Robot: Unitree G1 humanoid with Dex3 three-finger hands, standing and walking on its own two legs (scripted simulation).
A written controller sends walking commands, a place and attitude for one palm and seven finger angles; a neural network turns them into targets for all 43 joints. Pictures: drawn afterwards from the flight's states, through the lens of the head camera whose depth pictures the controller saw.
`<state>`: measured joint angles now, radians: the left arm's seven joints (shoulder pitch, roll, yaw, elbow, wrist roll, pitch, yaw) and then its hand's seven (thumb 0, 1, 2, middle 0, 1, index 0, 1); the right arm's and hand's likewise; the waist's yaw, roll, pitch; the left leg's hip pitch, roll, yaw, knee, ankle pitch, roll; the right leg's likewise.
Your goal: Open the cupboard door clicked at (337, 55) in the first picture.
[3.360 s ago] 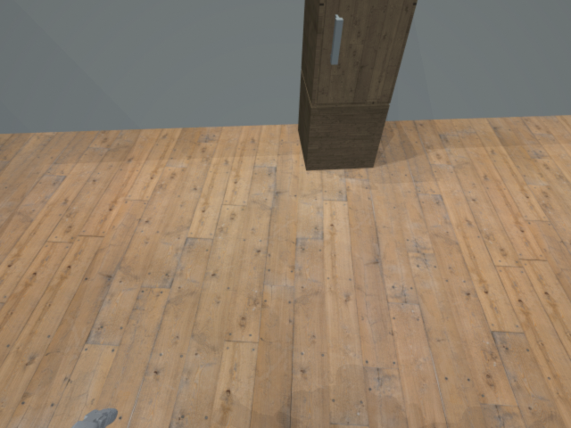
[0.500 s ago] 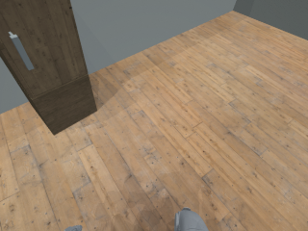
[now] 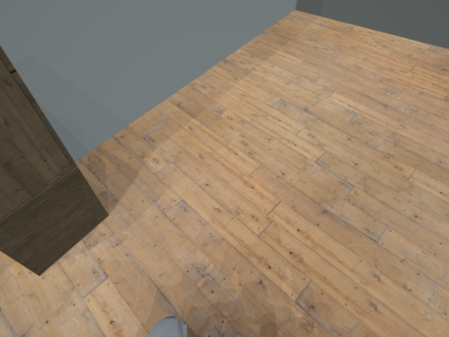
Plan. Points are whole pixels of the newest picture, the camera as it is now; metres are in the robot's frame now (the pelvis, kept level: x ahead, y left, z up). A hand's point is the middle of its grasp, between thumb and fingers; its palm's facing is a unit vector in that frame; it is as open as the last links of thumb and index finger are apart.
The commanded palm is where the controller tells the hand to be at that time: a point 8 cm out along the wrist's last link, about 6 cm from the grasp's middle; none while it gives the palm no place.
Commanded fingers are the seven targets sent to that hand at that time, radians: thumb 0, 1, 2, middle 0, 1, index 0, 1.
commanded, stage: walk to a spot facing it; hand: left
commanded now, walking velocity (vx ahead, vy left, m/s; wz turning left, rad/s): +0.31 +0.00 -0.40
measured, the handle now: out of the picture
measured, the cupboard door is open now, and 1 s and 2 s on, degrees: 0 0 0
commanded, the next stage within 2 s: turn to face it in 0.38 s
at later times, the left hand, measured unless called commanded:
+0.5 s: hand (158, 249) +0.34 +0.19 -0.16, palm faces -0.25 -0.94 -0.22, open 7.4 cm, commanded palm none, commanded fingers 0.00 0.90 0.90 -0.20 -0.30 -0.20 -0.30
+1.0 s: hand (169, 249) +0.34 +0.16 -0.18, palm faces -0.05 -0.99 -0.16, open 7.3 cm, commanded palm none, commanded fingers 0.00 0.90 0.90 -0.20 -0.30 -0.20 -0.30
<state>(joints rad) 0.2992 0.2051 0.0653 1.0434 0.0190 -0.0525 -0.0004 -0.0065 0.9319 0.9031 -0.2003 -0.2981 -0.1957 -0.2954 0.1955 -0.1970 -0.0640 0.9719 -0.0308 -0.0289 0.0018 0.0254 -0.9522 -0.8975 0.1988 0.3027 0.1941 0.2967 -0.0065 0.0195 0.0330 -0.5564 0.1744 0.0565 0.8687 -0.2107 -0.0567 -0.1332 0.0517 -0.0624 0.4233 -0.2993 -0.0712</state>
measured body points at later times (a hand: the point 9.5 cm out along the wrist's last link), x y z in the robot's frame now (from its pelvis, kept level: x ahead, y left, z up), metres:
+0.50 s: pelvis +0.18 +0.02 -0.01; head +0.22 +0.01 +0.44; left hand +0.35 +0.23 -0.15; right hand +0.13 -0.23 -0.16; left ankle +0.15 +0.16 -0.74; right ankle +0.23 -0.11 -0.71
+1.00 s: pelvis +0.22 +0.00 -0.01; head +0.25 +0.02 +0.44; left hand +0.34 +0.21 -0.16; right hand +0.22 -0.24 -0.16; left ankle +0.23 +0.10 -0.72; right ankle +0.25 -0.10 -0.74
